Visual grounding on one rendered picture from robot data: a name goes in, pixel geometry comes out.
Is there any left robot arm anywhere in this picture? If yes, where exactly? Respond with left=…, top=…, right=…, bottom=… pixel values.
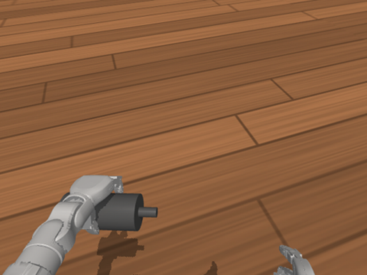
left=3, top=193, right=93, bottom=275

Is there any left robot hand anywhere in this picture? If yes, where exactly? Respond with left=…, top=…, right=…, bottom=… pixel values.
left=70, top=175, right=123, bottom=235

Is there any right robot hand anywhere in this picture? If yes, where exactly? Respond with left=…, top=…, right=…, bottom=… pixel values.
left=274, top=245, right=315, bottom=275

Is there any bottle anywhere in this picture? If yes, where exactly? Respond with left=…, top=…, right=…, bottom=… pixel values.
left=60, top=192, right=158, bottom=231

